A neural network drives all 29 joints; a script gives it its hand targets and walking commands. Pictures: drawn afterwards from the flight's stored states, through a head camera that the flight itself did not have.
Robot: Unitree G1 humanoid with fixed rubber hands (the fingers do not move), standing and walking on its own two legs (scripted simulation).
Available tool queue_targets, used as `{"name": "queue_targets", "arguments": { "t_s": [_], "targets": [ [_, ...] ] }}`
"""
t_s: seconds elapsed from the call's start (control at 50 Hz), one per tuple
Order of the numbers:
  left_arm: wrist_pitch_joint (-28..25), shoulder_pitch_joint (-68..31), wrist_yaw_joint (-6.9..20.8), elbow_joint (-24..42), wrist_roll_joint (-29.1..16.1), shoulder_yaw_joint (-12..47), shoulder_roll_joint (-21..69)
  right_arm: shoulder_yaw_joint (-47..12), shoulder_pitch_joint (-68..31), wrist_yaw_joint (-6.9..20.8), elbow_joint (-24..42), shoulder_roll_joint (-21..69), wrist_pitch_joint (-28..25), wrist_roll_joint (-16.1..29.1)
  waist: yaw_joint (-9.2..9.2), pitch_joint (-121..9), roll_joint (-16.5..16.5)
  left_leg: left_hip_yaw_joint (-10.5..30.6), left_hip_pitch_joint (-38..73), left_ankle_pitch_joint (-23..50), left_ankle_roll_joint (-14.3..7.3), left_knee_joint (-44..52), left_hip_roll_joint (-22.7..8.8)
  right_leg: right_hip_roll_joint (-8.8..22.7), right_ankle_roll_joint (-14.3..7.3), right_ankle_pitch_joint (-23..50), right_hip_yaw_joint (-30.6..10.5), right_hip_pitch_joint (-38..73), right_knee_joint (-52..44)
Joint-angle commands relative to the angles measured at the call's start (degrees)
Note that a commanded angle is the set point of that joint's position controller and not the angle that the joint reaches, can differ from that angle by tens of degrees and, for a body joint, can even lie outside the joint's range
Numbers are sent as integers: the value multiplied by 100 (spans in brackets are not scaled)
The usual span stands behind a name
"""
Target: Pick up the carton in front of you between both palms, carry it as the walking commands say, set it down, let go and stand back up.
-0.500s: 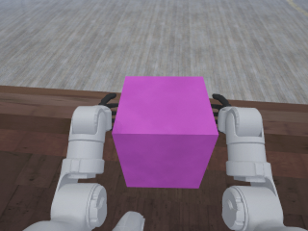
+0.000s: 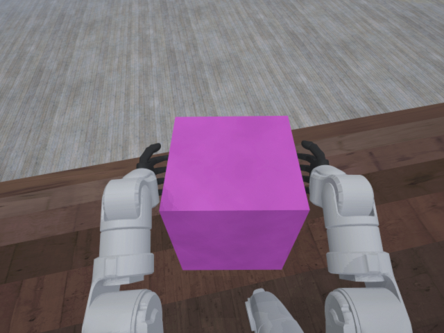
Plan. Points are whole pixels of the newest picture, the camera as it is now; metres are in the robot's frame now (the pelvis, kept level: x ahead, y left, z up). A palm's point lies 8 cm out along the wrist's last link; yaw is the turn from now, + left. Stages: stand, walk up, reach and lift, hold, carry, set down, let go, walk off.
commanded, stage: carry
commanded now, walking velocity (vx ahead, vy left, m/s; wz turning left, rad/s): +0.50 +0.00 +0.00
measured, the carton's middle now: (231, 198) +0.36 -0.05 +0.01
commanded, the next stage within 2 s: none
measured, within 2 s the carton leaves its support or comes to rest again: neither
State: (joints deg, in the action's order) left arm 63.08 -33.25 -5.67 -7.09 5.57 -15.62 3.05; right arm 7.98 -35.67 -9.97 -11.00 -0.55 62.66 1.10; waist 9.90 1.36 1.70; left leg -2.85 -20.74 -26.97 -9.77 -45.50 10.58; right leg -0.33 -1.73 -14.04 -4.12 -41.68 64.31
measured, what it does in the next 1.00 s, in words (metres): goes down: right foot 0.14 m lower, then left foot 0.14 m lower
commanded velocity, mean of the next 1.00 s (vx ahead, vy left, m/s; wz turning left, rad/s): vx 0.50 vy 0.00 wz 0.00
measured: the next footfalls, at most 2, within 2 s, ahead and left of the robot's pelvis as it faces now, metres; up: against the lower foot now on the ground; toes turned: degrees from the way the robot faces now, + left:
right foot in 0.18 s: +0.32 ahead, -0.11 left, -0.14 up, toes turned -1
left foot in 0.60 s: +0.64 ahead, +0.01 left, -0.28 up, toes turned +1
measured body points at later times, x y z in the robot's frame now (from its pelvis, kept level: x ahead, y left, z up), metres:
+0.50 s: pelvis +0.38 -0.06 -0.16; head +0.42 -0.07 +0.29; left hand +0.72 +0.13 -0.08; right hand +0.76 -0.17 -0.09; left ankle +0.54 +0.07 -0.83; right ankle +0.28 -0.11 -0.83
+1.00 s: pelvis +0.76 -0.05 -0.33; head +0.79 -0.04 +0.12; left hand +1.14 +0.07 -0.24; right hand +1.13 -0.23 -0.23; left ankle +0.60 +0.00 -0.97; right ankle +0.94 -0.13 -1.04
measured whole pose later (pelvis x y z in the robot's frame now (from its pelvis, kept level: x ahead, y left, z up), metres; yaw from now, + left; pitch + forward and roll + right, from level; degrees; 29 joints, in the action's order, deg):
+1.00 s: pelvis +0.76 -0.05 -0.33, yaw +2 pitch +3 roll +1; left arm 63.5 -31.8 -7.6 -2.1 4.7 -14.3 2.2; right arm 7.3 -37.5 -9.8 -12.4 -1.1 59.7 3.3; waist 8.4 -0.3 -2.5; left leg -3.4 -16.2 -47.4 -7.3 -63.0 7.5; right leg -0.4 -3.3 19.2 2.0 -35.9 33.0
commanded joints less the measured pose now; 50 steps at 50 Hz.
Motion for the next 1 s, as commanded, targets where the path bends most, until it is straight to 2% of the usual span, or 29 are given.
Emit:
{"name": "queue_targets", "arguments": {
  "t_s": [0.0, 0.02, 0.06, 0.12, 0.14, 0.16, 0.18, 0.2, 0.22, 0.26, 0.32, 0.38, 0.42, 0.44, 0.52, 0.54, 0.56, 0.58, 0.6, 0.62, 0.64, 0.68, 0.72, 0.76, 0.8, 0.84, 0.92, 0.96, 0.98],
  "targets": [
    [-312, -3717, 1072, 233, -1517, 3239, 5110, -4157, -4983, 1850, 950, 7103, -247, 3095, -201, -2630, -486, 2484, 2217, 3664, -244, -323, -1390, -87, -123, 2162, 219, -684, -1138],
    [-343, -3754, 1045, 263, -1535, 3243, 5135, -4118, -5052, 1853, 929, 7114, -275, 3127, -208, -2479, -706, 2004, 1346, 2483, -247, -491, -1078, -184, -100, 3199, 416, 219, -2037],
    [-327, -3953, 964, 447, -1625, 3416, 5083, -3921, -4856, 1823, 789, 7053, -321, 3082, -185, -2184, -139, 1683, 387, 1989, -189, -418, -992, -382, -47, 3336, 779, 1469, -2760],
    [-140, -3927, 855, 557, -1724, 3604, 4960, -3531, -3945, 1750, 302, 6815, -239, 2776, -286, -1859, 527, 1230, 556, 2609, 47, -1329, -906, -297, -126, 3556, 966, 2228, -3981],
    [-81, -3867, 844, 487, -1775, 3650, 4953, -3377, -3652, 1730, 125, 6737, -196, 2630, -414, -1909, 318, 1027, 580, 2692, 100, -1924, -869, -278, -196, 3827, 1176, 2730, -4583],
    [-23, -3791, 867, 450, -1802, 3666, 4945, -3301, -3661, 1722, 43, 6579, -184, 2520, -1197, -2711, 427, 664, -15, 3935, 293, -3555, -1192, -94, -428, 3991, 1187, 4471, -3480],
    [-7, -3595, 899, 192, -1766, 3592, 4789, -3226, -3546, 1719, -43, 6553, -116, 2422, -1558, -2939, -1214, 516, -1946, 646, 863, -5760, -762, 941, -1069, 4331, -24, 6023, -2874],
    [-15, -3402, 925, -34, -1813, 3577, 4912, -3130, -3488, 1699, 87, 6411, -47, 2323, -1426, -3700, -1370, 413, -3348, -1431, 1081, -6615, -535, 1974, -1798, 3639, -2140, 7031, -2606],
    [-13, -3522, 963, 52, -2124, 3820, 5327, -3070, -3684, 1671, 309, 6203, -8, 2202, -1640, -3353, -524, 508, -3343, -954, 911, -5807, -800, 1712, -1688, 2865, -2407, 6315, -3024],
    [-66, -4521, 1037, 681, -2694, 4305, 5772, -2894, -3824, 1596, 475, 6319, -30, 1993, -1365, -2949, 173, 1016, -3763, -70, 820, -4576, -1164, 1771, -1783, 1607, -2634, 5484, -2798],
    [-188, -5192, 1158, 1054, -3336, 4680, 6437, -2765, -3844, 1459, 785, 6218, -117, 1620, -1277, -2554, -25, 727, -2589, 490, 879, -2540, -1198, 1493, -1630, 1698, -2146, 3617, -3140],
    [-289, -4866, 1242, 949, -3484, 4736, 6607, -2956, -3642, 1361, 940, 6205, -228, 1439, -1347, -2929, -693, 484, -2792, 1654, 662, -2887, -1159, 1300, -1309, 3241, -1586, 4139, -2446],
    [-332, -4681, 1266, 921, -3512, 4736, 6595, -3020, -3565, 1311, 1052, 6111, -285, 1355, -1702, -2734, -374, 120, -3013, 3413, 658, -939, -971, 327, -904, 2227, -782, 4442, -1693],
    [-342, -4533, 1278, 882, -3499, 4696, 6491, -3106, -3448, 1290, 1059, 6047, -297, 1324, -1767, -2631, -231, -29, -2272, 4377, 686, -78, -903, 178, -910, 1684, -495, 3921, -1469],
    [-368, -4004, 1315, 690, -3389, 4614, 6219, -3241, -3369, 1190, 1326, 5622, -223, 1203, -1748, -2200, -803, -380, -437, 5025, 649, 1650, -665, -7, -755, 1489, -96, 3091, -1020],
    [-340, -3874, 1308, 567, -3315, 4548, 6078, -3227, -3308, 1186, 1259, 5480, -182, 1197, -1667, -2160, -934, -328, -71, 5422, 587, 2210, -795, -66, -679, 1187, 55, 3141, -538],
    [-311, -3756, 1308, 361, -3269, 4519, 5976, -3131, -3190, 1189, 1148, 5358, -138, 1111, -988, -2791, -1081, -671, 1370, 5828, 473, 1209, -655, 252, -517, 2497, 405, 2697, 540],
    [-293, -3628, 1309, 258, -3184, 4465, 5949, -3108, -3037, 1218, 1077, 5193, -97, 1104, -302, -2930, -610, -326, 2197, 5154, 194, 1554, -947, 262, -242, 3122, 508, 2122, 2057],
    [-246, -3708, 1308, 228, -3066, 4360, 5869, -3097, -3007, 1264, 945, 5129, -41, 1177, -35, -2562, 708, 336, 2857, 5446, -27, 1819, -1556, -342, -10, -450, 754, 977, 3767],
    [-106, -3979, 1277, 285, -3020, 4189, 5622, -3048, -2929, 1292, 625, 5106, -15, 1211, -419, -3283, 1517, 2276, 4809, 6846, -786, 580, -2750, -584, 245, -2774, 337, -1043, 4599],
    [-18, -3914, 1221, 285, -2866, 4090, 5444, -3173, -3017, 1343, 558, 5387, -19, 1437, -309, -3420, 829, 3261, 4531, 4969, -1129, 1092, -2828, -410, 135, -2166, 152, -1410, 4039],
    [3, -4096, 1114, 378, -2626, 3915, 5462, -3584, -4014, 1432, 1080, 5951, 21, 2083, -518, -2786, -215, 3023, 3304, 4214, -784, 953, -2530, 93, 65, -2061, -5, -1090, 2727],
    [-45, -3681, 1020, 319, -2301, 3602, 5407, -3857, -4419, 1532, 1121, 6486, -35, 2546, -695, -2883, -530, 3011, 2477, 3534, -874, 794, -2584, 208, 50, -963, -248, -1117, 1380],
    [-113, -3872, 963, 428, -2115, 3518, 5475, -3887, -4763, 1618, 1269, 6820, -131, 2797, -559, -2730, -18, 2976, 1762, 4006, -874, 1095, -2423, 118, 146, -921, 69, -425, 23],
    [-210, -3824, 924, 484, -1970, 3511, 5524, -3948, -4782, 1686, 1200, 6988, -199, 2928, -521, -2985, 335, 2500, 1969, 4931, -575, 546, -2314, 84, -20, 369, 350, -233, 700],
    [-298, -3844, 895, 607, -1898, 3599, 5480, -3983, -4698, 1720, 1223, 7028, -301, 2990, -267, -2839, -186, 1944, 2542, 3829, -177, -269, -1523, 104, -118, 1713, 282, -1061, -785],
    [-293, -3752, 794, 791, -1808, 3776, 5264, -3878, -4359, 1732, 1132, 6825, -373, 2968, -106, -2393, 152, 1189, 1251, 2626, -139, -561, -1050, -308, -75, 3353, 955, 972, -3147],
    [-215, -3603, 771, 799, -1762, 3781, 5021, -3787, -3962, 1708, 880, 6625, -343, 2849, -311, -2200, 602, 835, 770, 2400, -7, -1087, -996, -298, -156, 3870, 1044, 2040, -3728],
    [-166, -3571, 768, 744, -1734, 3770, 4916, -3659, -3819, 1707, 703, 6533, -322, 2763, -843, -2748, 735, 522, 295, 3298, 170, -1995, -1252, -377, -305, 4473, 1325, 3448, -2859]
  ]
}}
